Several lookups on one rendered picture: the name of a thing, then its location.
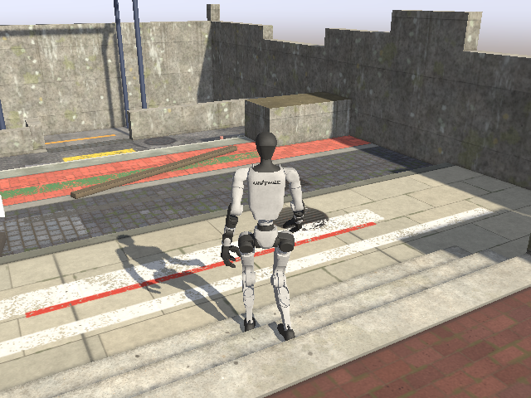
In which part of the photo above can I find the robot right upper arm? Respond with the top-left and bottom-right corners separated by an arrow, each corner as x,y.
283,167 -> 304,211

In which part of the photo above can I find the left robot forearm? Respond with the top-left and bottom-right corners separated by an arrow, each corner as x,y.
222,203 -> 238,246

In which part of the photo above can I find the robot right hand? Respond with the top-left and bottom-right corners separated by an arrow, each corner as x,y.
283,217 -> 302,233

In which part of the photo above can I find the robot left upper arm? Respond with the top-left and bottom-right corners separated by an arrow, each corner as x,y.
230,167 -> 249,216

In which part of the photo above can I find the left robot foot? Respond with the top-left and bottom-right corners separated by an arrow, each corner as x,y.
244,317 -> 256,332

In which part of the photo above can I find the right robot forearm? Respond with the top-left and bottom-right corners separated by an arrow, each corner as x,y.
293,200 -> 304,224

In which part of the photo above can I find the robot left shin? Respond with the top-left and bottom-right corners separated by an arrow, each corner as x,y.
242,272 -> 255,323

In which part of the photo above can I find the robot left hand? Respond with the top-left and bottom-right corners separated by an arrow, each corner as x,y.
221,245 -> 241,268

